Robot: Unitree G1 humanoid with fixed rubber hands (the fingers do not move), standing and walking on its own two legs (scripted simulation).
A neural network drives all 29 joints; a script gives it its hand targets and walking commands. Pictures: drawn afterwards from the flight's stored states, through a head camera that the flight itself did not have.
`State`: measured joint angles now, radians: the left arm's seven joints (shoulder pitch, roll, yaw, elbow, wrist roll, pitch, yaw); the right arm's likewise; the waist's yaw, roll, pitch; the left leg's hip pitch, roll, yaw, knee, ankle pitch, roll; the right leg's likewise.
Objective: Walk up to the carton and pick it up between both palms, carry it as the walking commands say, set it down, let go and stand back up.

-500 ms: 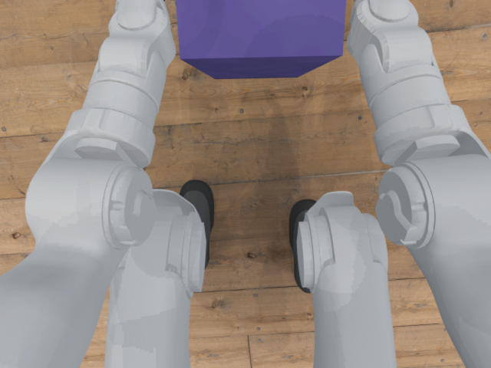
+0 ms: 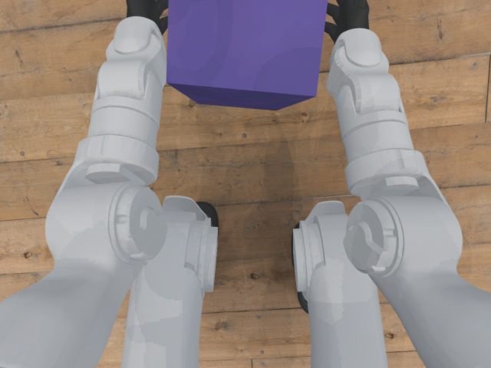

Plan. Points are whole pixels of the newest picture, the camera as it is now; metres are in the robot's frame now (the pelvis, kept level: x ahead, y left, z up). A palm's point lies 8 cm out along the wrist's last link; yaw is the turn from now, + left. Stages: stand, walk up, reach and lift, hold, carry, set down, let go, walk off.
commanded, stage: reach and lift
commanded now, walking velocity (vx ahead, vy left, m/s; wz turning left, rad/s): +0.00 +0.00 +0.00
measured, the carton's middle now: (244, 35) +0.54 +0.03 -0.23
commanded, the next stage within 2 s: none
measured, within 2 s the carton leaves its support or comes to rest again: neither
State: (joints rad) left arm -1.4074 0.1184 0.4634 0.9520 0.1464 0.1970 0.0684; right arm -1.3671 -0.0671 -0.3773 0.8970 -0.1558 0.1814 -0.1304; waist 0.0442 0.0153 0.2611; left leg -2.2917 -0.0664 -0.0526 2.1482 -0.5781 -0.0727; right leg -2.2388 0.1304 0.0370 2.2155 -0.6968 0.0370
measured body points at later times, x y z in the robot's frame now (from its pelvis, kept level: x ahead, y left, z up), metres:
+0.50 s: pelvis -0.01 +0.00 +0.02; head +0.35 +0.00 +0.28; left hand +0.53 +0.15 -0.13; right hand +0.55 -0.09 -0.14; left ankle +0.11 +0.14 -0.34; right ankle +0.08 -0.12 -0.34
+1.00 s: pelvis +0.00 +0.01 +0.06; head +0.35 +0.01 +0.35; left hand +0.53 +0.15 -0.08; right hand +0.54 -0.09 -0.08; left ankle +0.11 +0.14 -0.34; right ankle +0.08 -0.12 -0.34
